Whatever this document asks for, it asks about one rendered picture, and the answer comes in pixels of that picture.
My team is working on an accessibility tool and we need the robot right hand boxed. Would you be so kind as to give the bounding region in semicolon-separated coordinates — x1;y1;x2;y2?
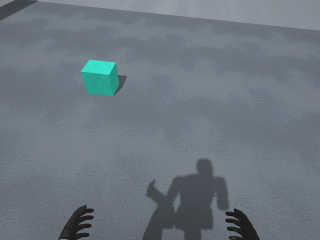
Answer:
225;208;260;240

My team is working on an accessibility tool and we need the robot left hand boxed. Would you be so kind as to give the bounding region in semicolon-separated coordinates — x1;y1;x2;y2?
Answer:
58;205;94;240

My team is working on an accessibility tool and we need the carton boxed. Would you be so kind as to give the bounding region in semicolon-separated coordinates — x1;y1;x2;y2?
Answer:
81;60;119;97

